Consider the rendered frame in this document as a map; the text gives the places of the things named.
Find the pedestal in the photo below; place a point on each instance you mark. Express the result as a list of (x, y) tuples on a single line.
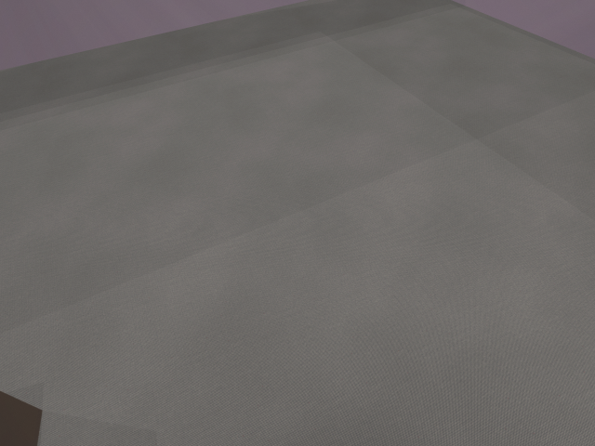
[(19, 422)]

